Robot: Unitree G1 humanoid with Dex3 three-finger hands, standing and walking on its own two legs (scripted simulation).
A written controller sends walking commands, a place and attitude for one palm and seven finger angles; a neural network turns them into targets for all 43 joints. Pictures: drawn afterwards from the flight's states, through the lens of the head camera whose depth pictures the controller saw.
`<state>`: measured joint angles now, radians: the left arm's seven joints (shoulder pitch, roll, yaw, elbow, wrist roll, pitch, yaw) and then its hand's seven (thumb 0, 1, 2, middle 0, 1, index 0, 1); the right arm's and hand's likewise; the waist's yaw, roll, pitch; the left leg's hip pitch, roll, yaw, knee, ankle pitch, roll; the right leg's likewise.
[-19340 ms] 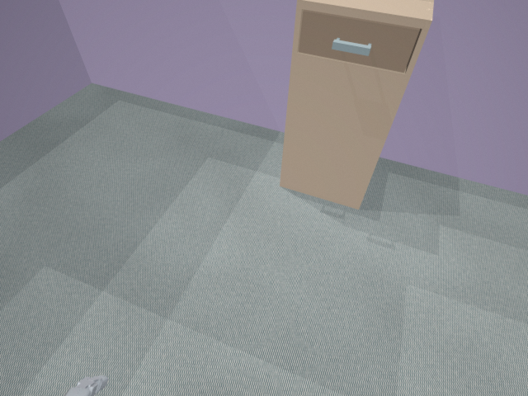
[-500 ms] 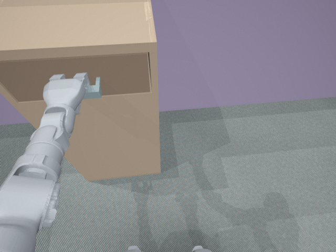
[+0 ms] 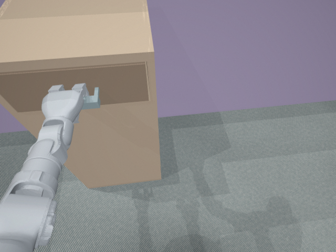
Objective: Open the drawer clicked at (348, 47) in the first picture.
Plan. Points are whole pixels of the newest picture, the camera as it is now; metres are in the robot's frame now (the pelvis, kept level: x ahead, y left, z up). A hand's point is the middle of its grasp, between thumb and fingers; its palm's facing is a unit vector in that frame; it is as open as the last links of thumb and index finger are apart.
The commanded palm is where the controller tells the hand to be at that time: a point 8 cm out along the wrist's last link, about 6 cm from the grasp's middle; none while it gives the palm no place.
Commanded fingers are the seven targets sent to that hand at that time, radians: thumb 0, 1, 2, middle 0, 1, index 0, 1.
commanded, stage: pull the drawer open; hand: left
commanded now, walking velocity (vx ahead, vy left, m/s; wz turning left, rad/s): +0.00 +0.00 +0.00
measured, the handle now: (75, 97) +0.50 +0.23 +0.06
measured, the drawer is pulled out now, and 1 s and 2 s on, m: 0.00 0.09 0.30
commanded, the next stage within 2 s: none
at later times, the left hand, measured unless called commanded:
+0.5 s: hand (71, 125) +0.43 +0.23 +0.03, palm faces -0.04 -0.02 -1.00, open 5.7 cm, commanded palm +0.41 +0.24 +0.09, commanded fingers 0.00 0.90 0.90 -0.40 -1.35 -0.40 -1.35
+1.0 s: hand (69, 148) +0.36 +0.23 +0.03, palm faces +0.02 -0.07 -1.00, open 5.6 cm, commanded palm +0.31 +0.24 +0.09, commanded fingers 0.00 0.90 0.90 -0.40 -1.35 -0.40 -1.35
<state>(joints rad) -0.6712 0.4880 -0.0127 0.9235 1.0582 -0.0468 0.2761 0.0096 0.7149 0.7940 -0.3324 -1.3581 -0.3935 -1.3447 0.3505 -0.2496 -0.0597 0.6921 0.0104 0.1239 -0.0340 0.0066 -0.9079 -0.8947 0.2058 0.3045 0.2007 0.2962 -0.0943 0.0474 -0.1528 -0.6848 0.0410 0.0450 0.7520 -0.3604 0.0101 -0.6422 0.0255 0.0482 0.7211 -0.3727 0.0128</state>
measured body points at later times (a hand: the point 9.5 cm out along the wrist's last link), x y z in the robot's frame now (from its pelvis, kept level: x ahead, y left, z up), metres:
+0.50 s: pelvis +0.01 -0.01 +0.00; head +0.08 -0.01 +0.45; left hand +0.42 +0.23 +0.09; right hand +0.14 -0.26 -0.12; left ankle -0.01 +0.11 -0.71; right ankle -0.02 -0.13 -0.71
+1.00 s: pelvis +0.01 -0.01 +0.01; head +0.05 -0.02 +0.46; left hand +0.36 +0.23 +0.09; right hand +0.10 -0.28 -0.12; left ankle -0.01 +0.11 -0.71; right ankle -0.02 -0.13 -0.71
